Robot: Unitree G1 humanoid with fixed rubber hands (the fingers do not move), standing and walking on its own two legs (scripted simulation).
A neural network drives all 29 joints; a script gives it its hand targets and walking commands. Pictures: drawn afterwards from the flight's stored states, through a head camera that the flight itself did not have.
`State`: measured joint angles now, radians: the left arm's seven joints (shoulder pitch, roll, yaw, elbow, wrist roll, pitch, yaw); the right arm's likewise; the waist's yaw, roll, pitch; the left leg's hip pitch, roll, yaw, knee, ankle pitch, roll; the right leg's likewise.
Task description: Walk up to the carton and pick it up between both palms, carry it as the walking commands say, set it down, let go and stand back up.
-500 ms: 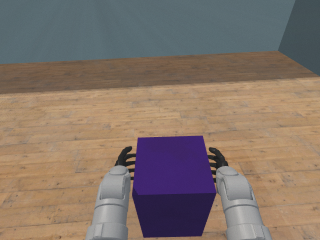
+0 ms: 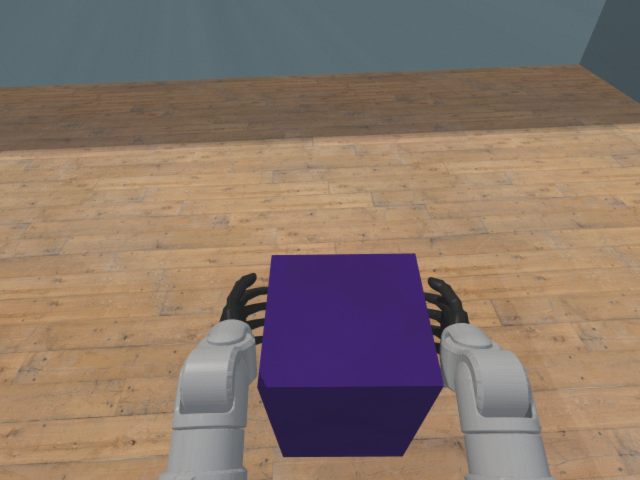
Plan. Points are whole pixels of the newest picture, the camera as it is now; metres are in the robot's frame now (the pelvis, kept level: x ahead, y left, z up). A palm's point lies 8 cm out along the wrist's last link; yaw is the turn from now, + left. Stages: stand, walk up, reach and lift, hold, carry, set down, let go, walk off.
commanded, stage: carry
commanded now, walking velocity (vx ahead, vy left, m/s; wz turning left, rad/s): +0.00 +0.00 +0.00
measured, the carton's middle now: (343, 364) +0.29 +0.00 +0.01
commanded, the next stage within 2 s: none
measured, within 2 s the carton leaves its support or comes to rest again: neither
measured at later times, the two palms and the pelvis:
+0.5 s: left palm (248, 332) +0.28 +0.11 +0.11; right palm (485, 344) +0.26 -0.15 +0.10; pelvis -0.01 -0.01 +0.01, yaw -1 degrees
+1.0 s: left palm (263, 343) +0.27 +0.09 +0.10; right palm (499, 349) +0.26 -0.17 +0.09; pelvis -0.02 -0.04 +0.00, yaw -1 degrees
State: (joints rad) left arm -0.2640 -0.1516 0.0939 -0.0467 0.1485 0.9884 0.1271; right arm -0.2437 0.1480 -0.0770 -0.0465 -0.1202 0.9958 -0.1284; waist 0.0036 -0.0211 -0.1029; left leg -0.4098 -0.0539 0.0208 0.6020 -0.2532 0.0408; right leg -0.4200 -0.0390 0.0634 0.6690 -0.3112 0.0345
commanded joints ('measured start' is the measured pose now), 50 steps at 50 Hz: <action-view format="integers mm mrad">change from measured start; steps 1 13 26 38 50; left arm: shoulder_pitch -458 -415 -459 -459 -470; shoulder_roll -957 -977 -1009 -1018 -1020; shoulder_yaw -707 -666 -634 -653 -669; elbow -180 -222 -180 -205 -210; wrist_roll -427 -462 -448 -457 -461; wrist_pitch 84 252 268 255 251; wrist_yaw -261 -276 -274 -273 -275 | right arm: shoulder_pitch -473 -462 -541 -526 -502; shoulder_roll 933 963 1014 1011 998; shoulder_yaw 674 644 644 645 625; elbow -206 -275 -247 -264 -255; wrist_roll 392 408 434 431 417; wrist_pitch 60 233 257 242 235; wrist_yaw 240 247 259 256 255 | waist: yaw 5 -2 -2 -2 -5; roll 172 49 3 17 115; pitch -352 -266 -249 -275 -264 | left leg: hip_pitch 298 86 91 106 78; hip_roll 319 192 153 157 284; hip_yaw -266 -125 -82 -86 -185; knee -156 -173 -126 -116 -156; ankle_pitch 577 123 79 103 59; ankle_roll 85 15 -10 -8 3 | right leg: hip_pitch -7 130 110 130 104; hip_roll -9 -61 -94 -82 -17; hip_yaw -74 -56 -1 -9 -45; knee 26 -114 -220 -199 -119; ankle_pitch -146 148 103 154 122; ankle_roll -8 -28 -58 -69 -64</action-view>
